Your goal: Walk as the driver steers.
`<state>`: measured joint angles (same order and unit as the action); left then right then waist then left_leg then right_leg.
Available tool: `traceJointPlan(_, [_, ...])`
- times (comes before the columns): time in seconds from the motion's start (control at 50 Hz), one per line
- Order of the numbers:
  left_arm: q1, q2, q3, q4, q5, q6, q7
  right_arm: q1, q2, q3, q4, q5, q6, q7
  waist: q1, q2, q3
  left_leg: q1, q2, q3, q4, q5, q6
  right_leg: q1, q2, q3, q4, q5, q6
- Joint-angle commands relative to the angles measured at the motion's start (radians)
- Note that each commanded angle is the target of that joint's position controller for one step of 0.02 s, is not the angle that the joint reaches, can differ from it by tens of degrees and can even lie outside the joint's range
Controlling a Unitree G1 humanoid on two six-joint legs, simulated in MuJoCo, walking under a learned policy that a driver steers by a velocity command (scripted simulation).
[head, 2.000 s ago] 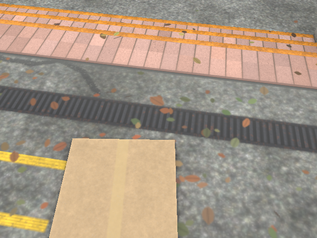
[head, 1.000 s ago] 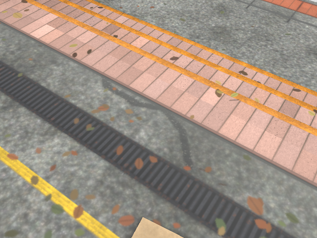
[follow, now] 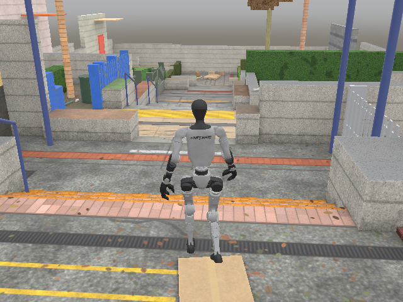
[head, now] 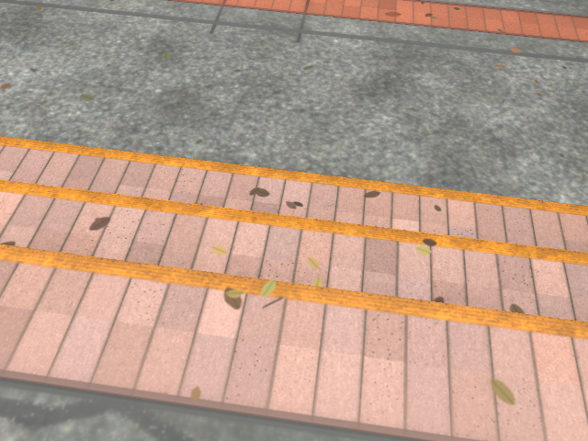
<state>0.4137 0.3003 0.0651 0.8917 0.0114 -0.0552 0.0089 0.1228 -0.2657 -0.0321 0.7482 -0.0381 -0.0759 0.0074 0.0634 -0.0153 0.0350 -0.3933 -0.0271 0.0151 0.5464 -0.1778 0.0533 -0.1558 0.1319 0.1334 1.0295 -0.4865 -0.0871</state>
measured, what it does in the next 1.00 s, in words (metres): walks ahead, turning left: right foot, then left foot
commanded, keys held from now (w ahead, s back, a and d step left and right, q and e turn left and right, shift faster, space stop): w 0.10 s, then w+q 0.90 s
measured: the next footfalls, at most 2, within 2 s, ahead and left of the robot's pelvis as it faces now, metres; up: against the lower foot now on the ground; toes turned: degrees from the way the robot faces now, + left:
right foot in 0.46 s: +0.40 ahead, -0.07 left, +0.00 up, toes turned +7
left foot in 0.98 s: +0.57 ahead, +0.20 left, +0.00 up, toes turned +31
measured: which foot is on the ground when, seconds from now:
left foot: down 0.00-0.46, up 0.48-0.96, down 0.98-1.00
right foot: up 0.00-0.44, down 0.46-0.98, up 1.00-1.00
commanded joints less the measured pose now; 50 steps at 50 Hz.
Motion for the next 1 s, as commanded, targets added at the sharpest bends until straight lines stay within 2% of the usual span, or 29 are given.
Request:
traceJointPlan(0.02, [-0.025,0.087,0.006,-0.066,0.010,-0.011,-0.009,0.156,-0.102,-0.038,0.002,0.008,0.000,0.003,-0.082,0.034,-0.049,0.385,0.329,-0.463,-0.282,0.024,0.144,-0.435,-0.098,-0.002,0.209,0.151,0.008])
traceJointPlan(0.04, [-0.049,0.081,0.005,-0.073,0.018,-0.004,-0.018,0.165,-0.091,-0.031,0.017,0.011,-0.005,0.001,-0.072,0.067,-0.034,0.342,0.289,-0.375,-0.295,0.129,0.126,-0.412,-0.121,-0.011,0.159,0.165,0.013])
traceJointPlan(0.06, [-0.041,0.070,0.001,-0.071,0.029,0.007,-0.027,0.178,-0.084,-0.027,0.037,0.016,-0.011,0.000,-0.057,0.115,-0.036,0.308,0.261,-0.319,-0.310,0.193,0.113,-0.377,-0.134,-0.025,0.126,0.173,0.020])
traceJointPlan(0.08, [-0.036,0.057,-0.004,-0.066,0.034,0.015,-0.031,0.202,-0.083,-0.026,0.055,0.020,-0.020,0.003,-0.052,0.131,-0.043,0.299,0.248,-0.290,-0.315,0.265,0.115,-0.366,-0.133,-0.041,0.123,0.173,0.023])
traceJointPlan(0.12, [-0.064,0.041,-0.010,-0.071,0.039,0.021,-0.040,0.242,-0.083,-0.024,0.086,0.035,-0.034,0.008,-0.041,0.127,-0.038,0.306,0.230,-0.247,-0.330,0.365,0.128,-0.406,-0.152,-0.072,0.089,0.210,0.035])
traceJointPlan(0.16, [-0.158,0.023,-0.021,-0.102,0.043,0.021,-0.045,0.281,-0.086,-0.025,0.111,0.042,-0.029,0.006,-0.051,0.114,-0.006,0.306,0.208,-0.218,-0.358,0.399,0.147,-0.468,-0.182,-0.117,0.006,0.273,0.061])
traceJointPlan(0.2, [-0.261,0.006,-0.034,-0.136,0.038,0.020,-0.047,0.321,-0.079,-0.022,0.131,0.042,-0.019,0.002,-0.071,0.099,0.016,0.302,0.184,-0.200,-0.368,0.429,0.150,-0.494,-0.191,-0.143,-0.104,0.336,0.087])
traceJointPlan(0.26, [-0.379,-0.016,-0.053,-0.171,0.026,0.014,-0.048,0.372,-0.092,-0.025,0.155,0.041,-0.010,-0.003,-0.100,0.097,0.028,0.293,0.156,-0.182,-0.353,0.465,0.128,-0.444,-0.167,-0.170,-0.292,0.432,0.103])
traceJointPlan(0.34, [-0.477,-0.001,-0.058,-0.204,0.015,0.001,-0.036,0.425,-0.104,-0.027,0.173,0.032,0.002,-0.011,-0.127,0.096,0.025,0.364,0.186,-0.235,-0.289,0.534,0.134,-0.410,-0.137,-0.167,-0.395,0.449,0.091])
traceJointPlan(0.38, [-0.467,0.014,-0.054,-0.210,0.012,-0.009,-0.028,0.405,-0.118,-0.032,0.165,0.025,0.008,-0.018,-0.107,0.097,0.018,0.384,0.200,-0.268,-0.237,0.555,0.130,-0.353,-0.127,-0.150,-0.446,0.392,0.070])
traceJointPlan(0.4, [-0.419,0.024,-0.049,-0.198,0.010,-0.014,-0.024,0.384,-0.126,-0.036,0.159,0.025,0.011,-0.020,-0.081,0.101,0.003,0.374,0.196,-0.276,-0.194,0.581,0.119,-0.273,-0.114,-0.147,-0.481,0.358,0.057])
traceJointPlan(0.42, [-0.321,0.044,-0.039,-0.169,0.012,-0.022,-0.015,0.361,-0.132,-0.038,0.153,0.027,0.012,-0.019,-0.035,0.090,-0.039,0.349,0.172,-0.267,-0.097,0.627,0.103,-0.133,-0.093,-0.152,-0.535,0.351,0.038])
traceJointPlan(0.44, [-0.182,0.081,-0.022,-0.133,0.022,-0.035,-0.003,0.346,-0.121,-0.037,0.144,0.036,0.009,-0.013,0.026,0.045,-0.119,0.265,0.122,-0.226,0.077,0.560,0.081,0.081,-0.140,-0.110,-0.579,0.377,0.007])
traceJointPlan(0.46, [-0.017,0.166,-0.001,-0.126,0.046,-0.042,0.013,0.338,-0.069,-0.026,0.098,0.046,0.002,-0.009,0.078,-0.070,-0.269,0.105,0.056,-0.171,0.352,0.241,0.060,0.320,-0.386,0.135,-0.597,0.252,-0.043])
traceJointPlan(0.48, [-0.030,0.227,0.016,-0.132,0.048,-0.020,0.013,0.462,0.008,-0.014,0.081,0.066,0.012,-0.016,0.008,-0.244,-0.356,-0.172,-0.077,-0.073,0.609,-0.394,0.038,0.473,-0.612,0.518,-0.691,0.202,-0.155])
traceJointPlan(0.5, [-0.078,0.136,0.007,-0.140,0.020,-0.004,0.008,0.424,-0.101,-0.038,0.102,0.028,0.030,-0.024,0.000,-0.105,-0.254,-0.260,-0.006,-0.089,0.700,-0.349,0.044,0.357,-0.575,0.543,-0.726,0.048,-0.163])
traceJointPlan(0.52, [-0.150,0.056,-0.013,-0.151,0.016,-0.004,0.006,0.346,-0.098,-0.044,0.094,0.019,0.035,-0.014,-0.020,-0.037,-0.105,-0.269,0.030,-0.097,0.690,-0.255,0.041,0.216,-0.518,0.390,-0.764,0.042,-0.136])
traceJointPlan(0.54, [-0.188,0.027,-0.019,-0.150,0.017,-0.012,0.002,0.308,-0.066,-0.041,0.083,0.019,0.037,-0.004,-0.040,-0.034,-0.037,-0.246,0.058,-0.091,0.655,-0.195,0.032,0.116,-0.468,0.265,-0.808,0.137,-0.112])
traceJointPlan(0.56, [-0.192,0.015,-0.021,-0.144,0.017,-0.020,0.004,0.298,-0.057,-0.044,0.083,0.013,0.047,0.004,-0.057,-0.065,-0.010,-0.215,0.079,-0.084,0.626,-0.169,0.022,0.054,-0.429,0.168,-0.831,0.221,-0.087])
traceJointPlan(0.6, [-0.173,0.014,-0.020,-0.123,0.010,-0.040,0.004,0.304,-0.041,-0.044,0.077,0.004,0.072,0.019,-0.084,-0.091,-0.008,-0.169,0.088,-0.070,0.611,-0.136,0.005,-0.008,-0.393,0.053,-0.857,0.341,-0.071])
traceJointPlan(0.66, [-0.135,0.033,-0.008,-0.105,0.006,-0.056,0.004,0.214,-0.035,-0.045,0.036,0.006,0.085,0.033,-0.088,-0.062,-0.002,-0.242,0.103,-0.068,0.592,-0.046,-0.008,0.006,-0.397,-0.046,-0.891,0.420,-0.081])
traceJointPlan(0.72, [-0.088,0.037,-0.005,-0.082,0.008,-0.052,0.002,0.110,-0.033,-0.042,-0.008,0.007,0.091,0.042,-0.074,-0.051,0.019,-0.323,0.109,-0.062,0.509,0.055,-0.021,0.043,-0.385,-0.137,-0.890,0.496,-0.079])
traceJointPlan(0.8, [-0.057,0.055,-0.001,-0.068,0.006,-0.047,0.000,-0.021,-0.011,-0.022,-0.057,0.007,0.083,0.057,-0.046,-0.056,0.042,-0.262,0.102,0.007,0.287,0.185,-0.012,0.042,-0.368,-0.251,-0.867,0.551,-0.059])
traceJointPlan(0.88, [0.011,0.093,0.010,-0.044,0.010,-0.026,0.006,-0.126,-0.026,-0.017,-0.112,0.001,0.082,0.066,-0.008,-0.057,0.065,-0.232,0.081,0.078,0.152,0.083,0.030,0.147,-0.410,-0.293,-0.825,0.620,-0.050])
traceJointPlan(0.9, [0.020,0.102,0.012,-0.039,0.012,-0.019,0.008,-0.133,-0.033,-0.019,-0.121,-0.001,0.082,0.065,-0.007,-0.060,0.065,-0.217,0.068,0.093,0.127,0.034,0.045,0.180,-0.416,-0.307,-0.794,0.679,-0.044])
traceJointPlan(0.94, [0.023,0.132,0.018,-0.031,0.011,-0.006,0.013,-0.089,-0.046,-0.028,-0.118,-0.009,0.083,0.056,-0.033,-0.077,0.021,-0.111,0.003,0.134,0.090,-0.088,0.085,0.224,-0.418,-0.353,-0.648,1.013,-0.029])
traceJointPlan(0.96, [0.021,0.150,0.022,-0.029,0.011,0.002,0.016,-0.003,-0.060,-0.038,-0.096,-0.011,0.079,0.049,-0.073,-0.083,-0.033,-0.005,-0.038,0.140,0.070,-0.129,0.109,0.223,-0.417,-0.370,-0.506,1.129,-0.022])
traceJointPlan(0.98, [0.004,0.151,0.020,-0.038,0.007,0.010,0.016,0.161,-0.081,-0.055,-0.043,-0.016,0.069,0.036,-0.149,-0.045,-0.128,0.203,-0.076,0.130,-0.012,-0.077,0.138,0.154,-0.394,-0.399,-0.284,1.088,0.003])
traceJointPlan(1.0, [0.005,0.117,0.010,-0.071,0.007,0.009,0.013,0.324,-0.174,-0.087,-0.003,-0.022,0.063,0.019,-0.211,0.065,-0.245,0.471,0.083,-0.111,-0.076,-0.180,0.193,-0.067,-0.360,-0.401,0.021,0.749,0.041])
Keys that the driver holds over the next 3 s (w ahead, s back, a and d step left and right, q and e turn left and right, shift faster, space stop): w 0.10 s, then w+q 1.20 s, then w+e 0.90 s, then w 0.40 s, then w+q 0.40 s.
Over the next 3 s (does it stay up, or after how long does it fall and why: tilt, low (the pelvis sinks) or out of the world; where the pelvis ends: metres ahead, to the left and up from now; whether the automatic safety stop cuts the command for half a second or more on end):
stays up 1.30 0.54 -0.20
